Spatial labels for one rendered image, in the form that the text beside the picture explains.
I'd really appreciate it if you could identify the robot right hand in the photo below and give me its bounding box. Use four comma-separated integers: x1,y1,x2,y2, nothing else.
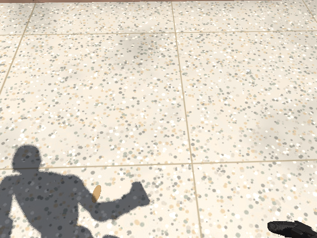
267,220,317,238

